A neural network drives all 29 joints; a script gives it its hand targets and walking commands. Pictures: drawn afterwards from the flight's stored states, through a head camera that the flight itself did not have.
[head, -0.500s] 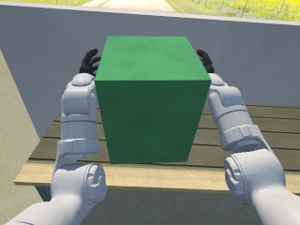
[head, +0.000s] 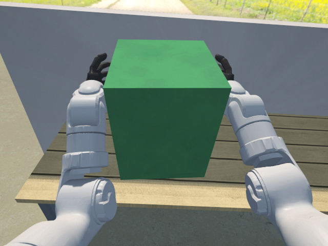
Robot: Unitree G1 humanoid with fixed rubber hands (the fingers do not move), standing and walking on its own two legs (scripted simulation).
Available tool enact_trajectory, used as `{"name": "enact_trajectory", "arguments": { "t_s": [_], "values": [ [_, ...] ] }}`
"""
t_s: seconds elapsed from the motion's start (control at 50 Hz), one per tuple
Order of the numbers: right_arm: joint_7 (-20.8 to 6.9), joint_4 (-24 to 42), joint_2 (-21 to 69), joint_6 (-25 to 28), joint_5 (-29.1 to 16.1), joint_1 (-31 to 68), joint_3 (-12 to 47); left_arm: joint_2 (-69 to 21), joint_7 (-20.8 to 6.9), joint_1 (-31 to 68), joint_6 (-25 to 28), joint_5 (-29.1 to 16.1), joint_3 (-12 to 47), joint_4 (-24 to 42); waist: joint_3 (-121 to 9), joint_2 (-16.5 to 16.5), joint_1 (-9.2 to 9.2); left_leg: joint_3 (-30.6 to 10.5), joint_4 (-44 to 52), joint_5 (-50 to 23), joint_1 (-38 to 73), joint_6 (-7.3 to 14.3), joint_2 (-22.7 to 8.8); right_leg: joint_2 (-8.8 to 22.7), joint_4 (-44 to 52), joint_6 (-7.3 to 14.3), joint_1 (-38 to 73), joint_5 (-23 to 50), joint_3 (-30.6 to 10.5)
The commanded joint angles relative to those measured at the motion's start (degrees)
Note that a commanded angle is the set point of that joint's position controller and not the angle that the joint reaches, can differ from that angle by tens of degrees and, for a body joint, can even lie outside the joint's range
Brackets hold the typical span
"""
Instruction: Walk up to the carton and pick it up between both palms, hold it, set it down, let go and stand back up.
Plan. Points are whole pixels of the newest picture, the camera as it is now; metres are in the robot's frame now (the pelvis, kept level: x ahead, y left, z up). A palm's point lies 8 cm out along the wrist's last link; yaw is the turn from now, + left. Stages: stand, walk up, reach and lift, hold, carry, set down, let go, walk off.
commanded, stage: hold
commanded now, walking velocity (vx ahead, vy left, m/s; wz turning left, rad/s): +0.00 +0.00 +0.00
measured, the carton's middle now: (162, 109) +0.35 +0.01 +0.21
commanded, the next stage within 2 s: none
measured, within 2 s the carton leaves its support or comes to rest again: neither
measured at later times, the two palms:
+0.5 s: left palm (95, 86) +0.36 +0.15 +0.26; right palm (224, 86) +0.37 -0.14 +0.27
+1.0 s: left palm (97, 89) +0.37 +0.15 +0.25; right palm (222, 88) +0.38 -0.14 +0.26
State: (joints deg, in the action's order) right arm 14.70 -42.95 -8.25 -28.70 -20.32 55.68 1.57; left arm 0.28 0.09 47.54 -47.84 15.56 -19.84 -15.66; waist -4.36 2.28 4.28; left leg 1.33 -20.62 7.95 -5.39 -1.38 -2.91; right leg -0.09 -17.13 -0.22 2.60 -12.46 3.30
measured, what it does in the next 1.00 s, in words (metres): stands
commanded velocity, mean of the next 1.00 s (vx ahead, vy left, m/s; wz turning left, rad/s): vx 0.00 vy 0.00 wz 0.00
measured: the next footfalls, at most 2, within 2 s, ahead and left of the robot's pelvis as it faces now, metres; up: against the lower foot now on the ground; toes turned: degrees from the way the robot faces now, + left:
none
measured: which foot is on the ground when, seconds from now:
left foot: down 0.00-1.00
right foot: down 0.00-1.00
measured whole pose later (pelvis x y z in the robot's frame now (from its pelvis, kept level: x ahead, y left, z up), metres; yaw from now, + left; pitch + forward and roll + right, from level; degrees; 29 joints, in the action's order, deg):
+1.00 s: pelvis +0.00 +0.00 +0.00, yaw -1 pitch -6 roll -1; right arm 14.9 -41.8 -8.3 -28.9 -19.8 56.2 1.6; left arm 0.6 0.3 47.5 -46.8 14.8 -19.9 -15.1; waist -3.3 2.6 4.2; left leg 1.7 -21.1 7.8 -7.3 -1.3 -3.1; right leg -0.2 -18.0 -0.3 0.3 -12.3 2.8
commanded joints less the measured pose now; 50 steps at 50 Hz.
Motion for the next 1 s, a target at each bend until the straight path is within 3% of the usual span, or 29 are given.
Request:
{"name": "enact_trajectory", "arguments": {
  "t_s": [0.0,0.58,0.6,0.66,0.74,0.78,0.8,0.84,0.88,0.96,0.98],
  "values": [
    [-5.3,19.3,37.5,1.4,-6.8,45.5,13.7,-31.1,-7.9,39.9,3.7,-8.4,25.0,4.5,-18.4,-3.6,0.36,-0.1,0.4,-11.7,12.6,-0.4,5.3,-4.2,3.6,-4.4,-6.5,12.1,-1.0],
    [-5.3,19.3,37.4,1.3,-7.0,45.5,13.6,-31.4,-7.7,39.8,3.7,-8.6,25.2,4.6,-18.6,-3.9,0.38,-0.2,0.3,-11.9,12.7,-0.5,5.2,-4.2,3.6,-4.3,-6.6,12.0,-1.0],
    [-5.0,16.1,37.2,0.5,-5.3,44.0,12.1,-29.8,-8.1,40.3,3.7,-7.5,23.1,2.6,-14.1,-2.8,1.30,0.3,1.2,-8.9,11.0,-0.2,5.3,-3.8,3.8,-4.6,-7.6,10.8,-1.5],
    [-5.0,17.3,38.5,1.0,-5.2,46.1,12.7,-30.4,-8.6,41.3,4.0,-7.3,23.2,2.5,-15.1,-3.1,0.18,0.8,1.8,-7.0,9.3,0.0,5.2,-3.7,2.9,-4.6,-6.9,10.4,-1.6],
    [-5.0,21.0,38.8,1.9,-6.3,47.5,14.1,-31.8,-8.2,39.9,4.3,-8.3,24.4,3.9,-20.0,-3.2,-0.18,0.4,-0.3,-13.5,12.8,-0.5,5.2,-4.5,2.5,-4.5,-6.1,14.6,-1.0],
    [-4.8,22.6,38.0,2.1,-6.4,48.7,14.3,-32.6,-8.1,39.5,3.9,-9.0,25.8,2.6,-21.1,-4.0,0.40,0.2,-0.9,-12.5,12.7,-0.8,5.3,-4.5,2.8,-4.2,-6.1,13.0,-1.5],
    [-4.9,22.1,38.3,1.9,-6.8,47.4,14.0,-32.8,-7.7,40.3,4.4,-9.6,26.4,5.0,-21.1,-4.6,0.76,-0.1,-0.7,-13.2,12.4,-1.0,5.3,-4.7,2.6,-4.1,-6.4,12.9,-1.2],
    [-5.2,21.0,38.0,1.8,-6.1,48.4,13.6,-32.0,-7.4,40.3,4.0,-8.8,24.8,2.5,-19.0,-3.8,-0.37,0.4,0.5,-9.1,10.7,-0.3,5.2,-4.5,3.2,-4.1,-8.1,8.3,-1.1],
    [-5.4,20.4,38.4,1.6,-6.3,45.8,13.8,-31.8,-7.0,41.1,4.5,-9.8,26.1,5.4,-21.3,-4.4,0.47,0.1,0.2,-10.4,12.2,-0.6,5.0,-4.4,2.6,-4.1,-7.2,10.3,-1.4],
    [-5.1,20.7,38.0,1.2,-7.5,44.0,15.7,-31.4,-6.9,39.4,4.1,-9.1,25.7,7.5,-21.6,-4.4,-0.05,0.0,-1.2,-15.8,13.6,-1.3,5.1,-4.8,1.6,-4.5,-5.7,15.8,-1.2],
    [-5.0,20.5,37.8,0.8,-7.8,42.5,15.5,-31.4,-6.9,39.5,4.1,-9.7,26.9,9.1,-22.5,-5.2,0.85,-0.3,-1.4,-17.0,14.3,-1.7,5.1,-4.8,1.4,-4.4,-5.2,17.0,-1.2]
  ]
}}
